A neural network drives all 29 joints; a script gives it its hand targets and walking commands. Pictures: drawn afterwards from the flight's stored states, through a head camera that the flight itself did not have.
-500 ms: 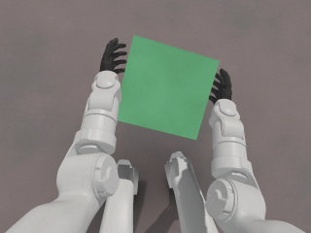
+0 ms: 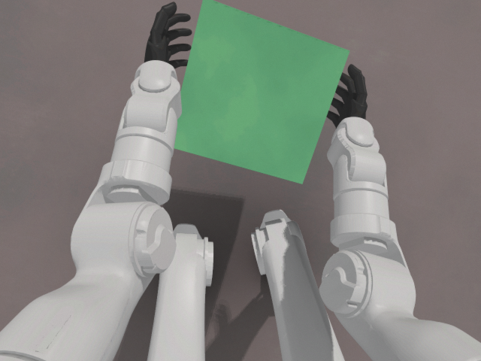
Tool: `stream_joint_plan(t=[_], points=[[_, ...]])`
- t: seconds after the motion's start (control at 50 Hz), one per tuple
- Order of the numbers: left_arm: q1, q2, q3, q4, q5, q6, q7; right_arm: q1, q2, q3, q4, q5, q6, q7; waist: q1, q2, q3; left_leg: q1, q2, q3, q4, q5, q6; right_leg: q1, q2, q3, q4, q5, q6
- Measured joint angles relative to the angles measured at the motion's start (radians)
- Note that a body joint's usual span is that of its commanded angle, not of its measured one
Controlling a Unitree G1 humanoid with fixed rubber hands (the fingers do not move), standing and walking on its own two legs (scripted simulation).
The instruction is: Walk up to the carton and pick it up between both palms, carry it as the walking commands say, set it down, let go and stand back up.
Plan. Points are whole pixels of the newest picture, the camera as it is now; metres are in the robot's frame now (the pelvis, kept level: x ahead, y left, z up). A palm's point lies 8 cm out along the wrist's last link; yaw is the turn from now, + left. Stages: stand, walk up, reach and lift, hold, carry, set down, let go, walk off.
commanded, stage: set down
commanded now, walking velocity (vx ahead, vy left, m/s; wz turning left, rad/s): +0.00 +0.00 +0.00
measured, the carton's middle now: (247, 101) +0.51 -0.06 -0.21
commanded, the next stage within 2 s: none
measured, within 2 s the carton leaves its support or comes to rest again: neither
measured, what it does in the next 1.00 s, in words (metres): lowers itself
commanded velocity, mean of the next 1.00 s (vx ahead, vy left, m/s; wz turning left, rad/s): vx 0.00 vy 0.00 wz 0.00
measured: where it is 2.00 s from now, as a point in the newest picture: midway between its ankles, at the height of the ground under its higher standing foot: (233, 278)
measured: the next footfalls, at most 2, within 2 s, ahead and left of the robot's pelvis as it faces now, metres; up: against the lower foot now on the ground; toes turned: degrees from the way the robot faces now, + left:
none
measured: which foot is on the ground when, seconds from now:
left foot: down 0.00-1.00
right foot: down 0.00-1.00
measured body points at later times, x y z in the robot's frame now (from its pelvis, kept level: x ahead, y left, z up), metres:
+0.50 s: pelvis -0.01 +0.00 -0.05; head +0.34 -0.01 +0.23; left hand +0.57 +0.07 -0.19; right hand +0.47 -0.22 -0.21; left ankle +0.09 +0.12 -0.45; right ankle +0.10 -0.15 -0.45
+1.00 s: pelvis +0.00 +0.00 -0.09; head +0.36 -0.02 +0.18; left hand +0.59 +0.07 -0.24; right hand +0.48 -0.22 -0.26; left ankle +0.09 +0.12 -0.45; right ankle +0.10 -0.15 -0.45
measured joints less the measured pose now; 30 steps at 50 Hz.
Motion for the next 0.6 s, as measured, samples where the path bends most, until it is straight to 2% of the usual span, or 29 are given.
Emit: stream_joint_plan(t=[0.6], points=[[-0.223,0.121,-0.098,0.115,-0.077,-0.012,0.001,-0.186,-0.086,0.019,0.070,0.065,-0.024,0.001,-0.012,-0.005,0.196,-0.170,-0.017,0.014,0.205,-0.027,-0.014,-0.164,0.010,-0.008,0.207,-0.035,0.015]])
